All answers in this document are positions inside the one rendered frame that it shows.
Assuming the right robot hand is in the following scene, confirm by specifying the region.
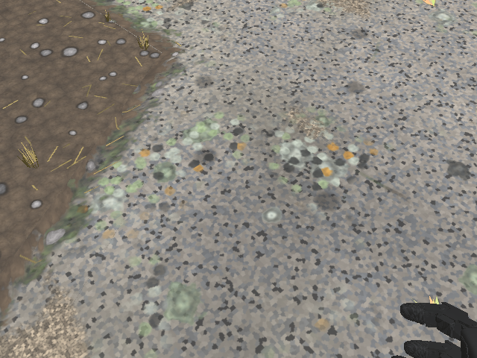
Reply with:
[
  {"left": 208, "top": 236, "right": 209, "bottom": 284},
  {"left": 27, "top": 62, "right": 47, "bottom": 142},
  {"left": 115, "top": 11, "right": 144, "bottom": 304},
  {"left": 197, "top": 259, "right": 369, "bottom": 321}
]
[{"left": 391, "top": 302, "right": 477, "bottom": 358}]

